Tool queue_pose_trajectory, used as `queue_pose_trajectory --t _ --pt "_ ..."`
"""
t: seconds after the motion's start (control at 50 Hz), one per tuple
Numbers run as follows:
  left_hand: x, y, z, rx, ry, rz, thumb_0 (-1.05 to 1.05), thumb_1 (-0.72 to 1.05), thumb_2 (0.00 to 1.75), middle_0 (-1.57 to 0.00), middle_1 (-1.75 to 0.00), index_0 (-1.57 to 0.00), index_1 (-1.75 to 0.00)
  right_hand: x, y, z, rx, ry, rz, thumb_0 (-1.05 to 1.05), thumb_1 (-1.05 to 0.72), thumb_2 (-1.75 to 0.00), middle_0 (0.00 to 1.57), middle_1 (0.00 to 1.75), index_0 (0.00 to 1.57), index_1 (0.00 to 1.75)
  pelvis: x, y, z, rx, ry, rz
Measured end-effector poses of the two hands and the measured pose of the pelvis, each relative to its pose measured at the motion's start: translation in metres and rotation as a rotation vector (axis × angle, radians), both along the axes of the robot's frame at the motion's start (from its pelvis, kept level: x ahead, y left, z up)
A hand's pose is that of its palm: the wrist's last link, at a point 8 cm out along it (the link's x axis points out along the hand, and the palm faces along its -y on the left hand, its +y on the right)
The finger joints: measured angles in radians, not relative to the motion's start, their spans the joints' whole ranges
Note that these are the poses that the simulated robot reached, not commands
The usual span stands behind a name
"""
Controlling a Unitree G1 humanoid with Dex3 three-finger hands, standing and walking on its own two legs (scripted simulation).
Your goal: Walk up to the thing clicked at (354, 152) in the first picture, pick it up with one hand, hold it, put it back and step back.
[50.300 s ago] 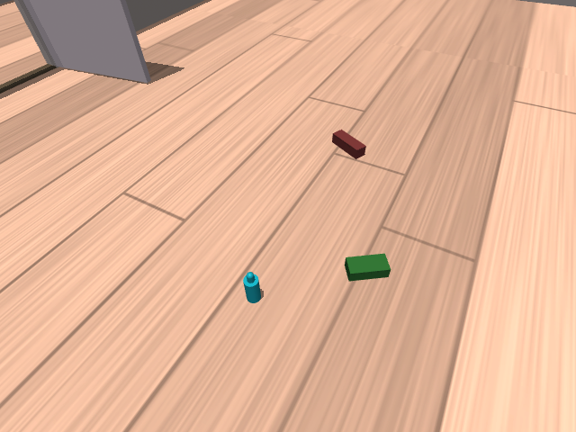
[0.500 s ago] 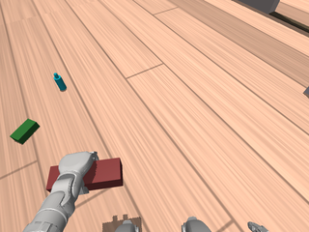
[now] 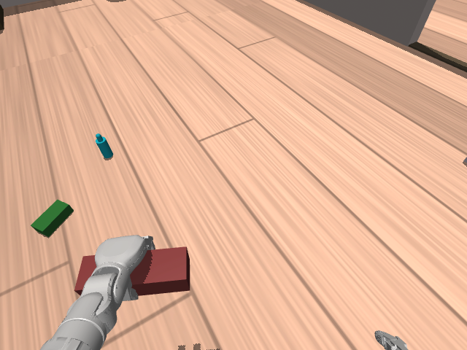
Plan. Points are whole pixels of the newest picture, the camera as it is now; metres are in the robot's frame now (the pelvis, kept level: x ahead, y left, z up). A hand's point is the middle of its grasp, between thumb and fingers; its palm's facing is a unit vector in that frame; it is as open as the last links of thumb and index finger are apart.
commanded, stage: hold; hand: left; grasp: from above
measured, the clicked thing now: (137, 273) +0.31 +0.22 -0.10
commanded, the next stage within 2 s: crouch in 1.72 s
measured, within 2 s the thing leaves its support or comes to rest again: neither
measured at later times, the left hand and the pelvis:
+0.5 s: hand (127, 269) +0.30 +0.22 -0.05, palm faces -0.46 -0.06 -0.89, open 10.0 cm; pelvis +0.01 +0.00 +0.01, yaw +0 degrees
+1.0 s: hand (127, 269) +0.29 +0.21 -0.03, palm faces -0.46 -0.06 -0.89, open 10.0 cm; pelvis +0.00 -0.01 +0.02, yaw +0 degrees
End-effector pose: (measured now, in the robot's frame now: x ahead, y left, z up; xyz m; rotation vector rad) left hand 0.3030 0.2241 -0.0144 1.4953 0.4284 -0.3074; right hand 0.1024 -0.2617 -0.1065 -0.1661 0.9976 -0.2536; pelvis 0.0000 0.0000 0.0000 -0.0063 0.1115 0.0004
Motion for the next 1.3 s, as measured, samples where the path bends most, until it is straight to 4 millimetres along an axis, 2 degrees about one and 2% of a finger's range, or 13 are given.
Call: queue_pose_trajectory --t 0.16,0.92,1.14,1.3 --pt "0.004 0.001 0.011 -0.004 0.012 -0.003 -0.02 -0.06 0.68 -0.61 -0.76 -0.67 -0.66 0.007 0.002 0.007 0.011 -0.016 0.003 0.00 -0.91 -0.90 0.20 0.30 0.20 0.30 0.003 0.001 0.006 0.002 -0.018 -0.007" --pt "-0.008 -0.012 0.043 -0.014 0.001 -0.023 -0.02 -0.07 0.68 -0.62 -0.75 -0.68 -0.65 0.032 0.001 0.021 0.037 -0.073 0.033 0.01 -0.91 -0.91 0.20 0.30 0.20 0.30 0.003 -0.007 0.017 0.012 -0.077 -0.008" --pt "-0.010 -0.012 0.050 -0.014 0.005 -0.027 -0.02 -0.07 0.68 -0.62 -0.75 -0.68 -0.64 0.037 0.003 0.023 0.042 -0.086 0.038 0.01 -0.91 -0.91 0.20 0.30 0.20 0.30 0.002 -0.008 0.019 0.013 -0.089 -0.008" --pt "-0.011 -0.009 0.047 -0.017 0.023 -0.025 -0.02 -0.07 0.68 -0.62 -0.74 -0.68 -0.64 0.040 0.004 0.025 0.042 -0.088 0.040 0.01 -0.91 -0.91 0.20 0.30 0.20 0.30 0.003 -0.008 0.020 0.013 -0.090 -0.008"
